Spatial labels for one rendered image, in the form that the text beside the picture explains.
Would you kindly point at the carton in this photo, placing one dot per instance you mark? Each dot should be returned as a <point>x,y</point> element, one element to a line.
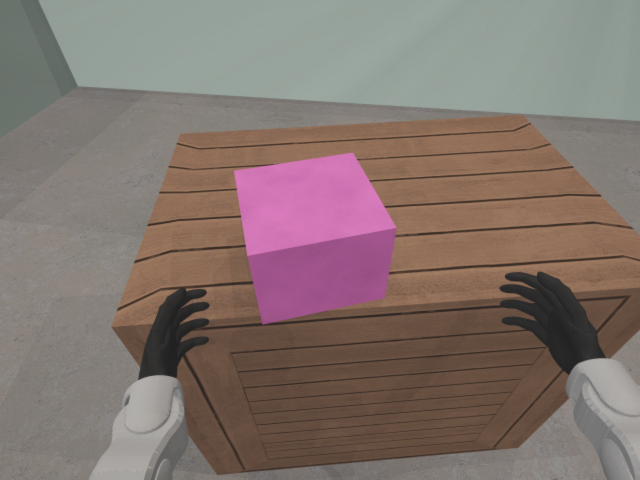
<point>317,236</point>

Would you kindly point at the left robot forearm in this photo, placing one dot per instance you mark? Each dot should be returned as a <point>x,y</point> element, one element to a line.
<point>149,435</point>

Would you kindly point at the robot left hand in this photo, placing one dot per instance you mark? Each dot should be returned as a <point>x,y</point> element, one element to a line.
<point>163,349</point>

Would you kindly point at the robot right hand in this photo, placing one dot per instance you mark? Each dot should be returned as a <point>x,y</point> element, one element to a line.
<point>563,324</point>

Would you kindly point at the pedestal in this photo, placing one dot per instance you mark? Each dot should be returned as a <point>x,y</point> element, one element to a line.
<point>428,370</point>

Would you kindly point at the right robot forearm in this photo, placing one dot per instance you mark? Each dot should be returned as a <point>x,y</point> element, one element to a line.
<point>607,412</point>

